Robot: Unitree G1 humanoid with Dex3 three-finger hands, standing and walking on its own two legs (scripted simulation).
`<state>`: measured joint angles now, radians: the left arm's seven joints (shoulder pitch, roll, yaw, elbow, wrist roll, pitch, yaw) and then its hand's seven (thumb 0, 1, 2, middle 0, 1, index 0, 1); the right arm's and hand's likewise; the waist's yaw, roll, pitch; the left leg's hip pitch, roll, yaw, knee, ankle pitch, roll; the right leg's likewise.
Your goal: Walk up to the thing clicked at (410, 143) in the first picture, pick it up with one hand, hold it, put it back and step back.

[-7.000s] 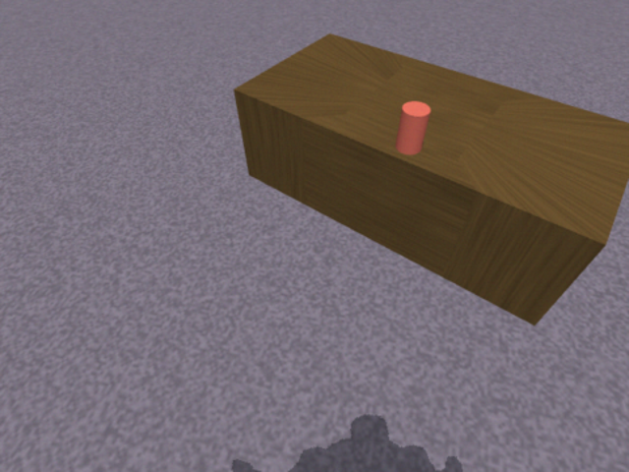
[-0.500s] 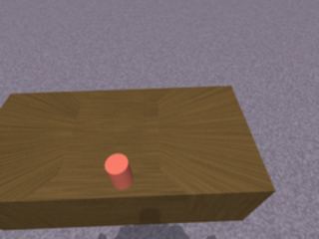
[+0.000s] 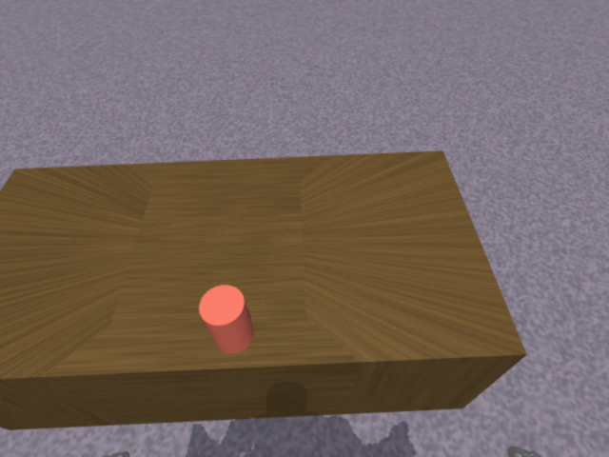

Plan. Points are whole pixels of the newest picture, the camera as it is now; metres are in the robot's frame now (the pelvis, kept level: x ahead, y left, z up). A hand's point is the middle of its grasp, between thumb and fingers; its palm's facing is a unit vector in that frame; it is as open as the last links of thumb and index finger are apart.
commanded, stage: go down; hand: left
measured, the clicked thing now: (228, 320) +0.43 +0.18 -0.26
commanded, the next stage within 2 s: none
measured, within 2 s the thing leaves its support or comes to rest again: neither
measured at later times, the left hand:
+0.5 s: hand out of the picture +0.14 +0.26 -0.14, palm faces +0.04 -0.94 -0.33, open 16.8 cm
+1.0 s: hand out of the picture +0.15 +0.27 -0.12, palm faces +0.06 -0.95 -0.30, open 17.5 cm
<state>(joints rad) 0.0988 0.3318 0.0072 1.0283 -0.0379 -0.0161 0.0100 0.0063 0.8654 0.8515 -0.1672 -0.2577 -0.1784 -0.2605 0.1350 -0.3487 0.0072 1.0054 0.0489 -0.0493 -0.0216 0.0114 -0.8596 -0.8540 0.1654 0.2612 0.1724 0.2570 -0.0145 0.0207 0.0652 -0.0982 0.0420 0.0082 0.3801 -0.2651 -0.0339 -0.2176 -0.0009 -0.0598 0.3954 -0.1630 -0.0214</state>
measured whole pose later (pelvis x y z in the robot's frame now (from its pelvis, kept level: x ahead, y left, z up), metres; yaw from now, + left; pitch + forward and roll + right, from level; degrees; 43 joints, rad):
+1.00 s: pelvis +0.00 +0.04 -0.03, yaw +1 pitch +7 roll -2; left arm 0.27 0.30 0.10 0.32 0.00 0.40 -0.03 -0.01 -0.58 0.04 -0.10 -0.07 -0.10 -0.08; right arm 0.26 -0.25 -0.11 0.58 0.03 -0.14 -0.04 -0.01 0.50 -0.05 0.05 0.05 0.06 0.05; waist -0.02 0.03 -0.07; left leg -0.44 0.01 -0.01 0.74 -0.43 0.01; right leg -0.51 -0.04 -0.06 0.67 -0.28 0.02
